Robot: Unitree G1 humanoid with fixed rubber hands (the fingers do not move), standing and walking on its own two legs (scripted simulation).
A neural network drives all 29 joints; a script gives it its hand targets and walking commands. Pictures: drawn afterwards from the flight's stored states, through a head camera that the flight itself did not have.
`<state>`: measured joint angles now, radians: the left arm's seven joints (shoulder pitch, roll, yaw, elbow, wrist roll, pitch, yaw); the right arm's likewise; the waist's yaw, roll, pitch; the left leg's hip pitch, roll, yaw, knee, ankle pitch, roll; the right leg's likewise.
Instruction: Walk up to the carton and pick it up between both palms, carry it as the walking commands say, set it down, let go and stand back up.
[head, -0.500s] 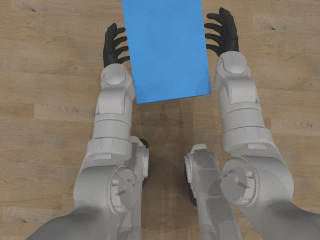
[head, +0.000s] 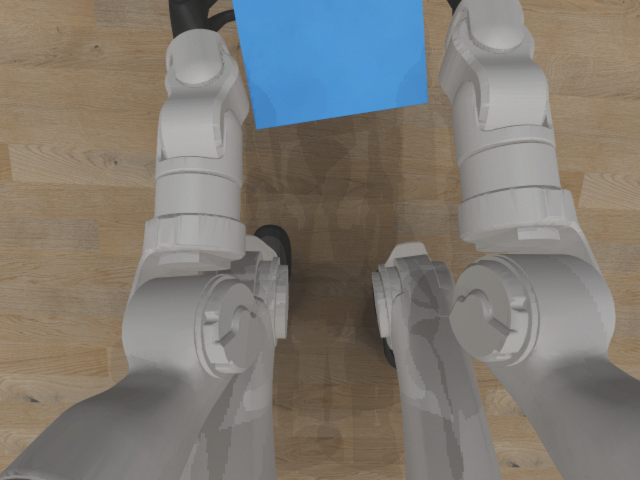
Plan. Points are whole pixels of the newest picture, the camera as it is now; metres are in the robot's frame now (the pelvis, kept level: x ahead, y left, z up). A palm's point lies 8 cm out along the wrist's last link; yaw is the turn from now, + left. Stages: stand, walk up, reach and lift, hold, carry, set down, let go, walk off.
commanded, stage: set down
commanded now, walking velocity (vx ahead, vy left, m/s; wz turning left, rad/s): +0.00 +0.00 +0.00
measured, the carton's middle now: out of the picture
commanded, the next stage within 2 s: none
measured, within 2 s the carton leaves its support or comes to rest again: rests again in 1.16 s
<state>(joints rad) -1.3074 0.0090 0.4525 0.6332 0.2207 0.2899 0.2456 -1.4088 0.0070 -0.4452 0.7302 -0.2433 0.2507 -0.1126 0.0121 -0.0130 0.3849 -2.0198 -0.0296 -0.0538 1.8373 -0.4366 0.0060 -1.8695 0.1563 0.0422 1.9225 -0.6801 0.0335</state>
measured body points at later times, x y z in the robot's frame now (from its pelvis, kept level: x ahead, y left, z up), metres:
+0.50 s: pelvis +0.00 -0.01 -0.04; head +0.39 +0.01 +0.17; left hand +0.56 +0.17 -0.24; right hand +0.57 -0.08 -0.23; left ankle +0.14 +0.12 -0.44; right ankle +0.08 -0.13 -0.44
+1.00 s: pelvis +0.01 -0.01 -0.06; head +0.41 +0.00 +0.12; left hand +0.58 +0.17 -0.28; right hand +0.58 -0.08 -0.27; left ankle +0.14 +0.12 -0.44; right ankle +0.08 -0.13 -0.44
